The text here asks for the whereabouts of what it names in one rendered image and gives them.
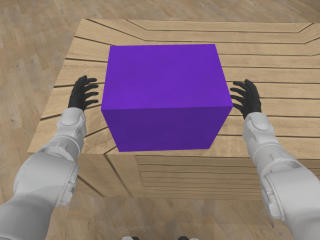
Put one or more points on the right robot hand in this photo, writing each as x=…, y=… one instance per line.
x=251, y=102

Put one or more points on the robot left upper arm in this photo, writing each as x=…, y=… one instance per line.
x=49, y=181

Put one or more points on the left robot hand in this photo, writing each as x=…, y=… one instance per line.
x=78, y=96

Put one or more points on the robot right upper arm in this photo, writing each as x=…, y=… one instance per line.
x=293, y=196

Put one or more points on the right robot forearm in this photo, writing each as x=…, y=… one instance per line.
x=264, y=148

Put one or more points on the pedestal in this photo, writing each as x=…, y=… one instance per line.
x=282, y=59

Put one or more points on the left robot forearm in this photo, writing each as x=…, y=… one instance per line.
x=66, y=143

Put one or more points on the carton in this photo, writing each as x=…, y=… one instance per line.
x=165, y=97

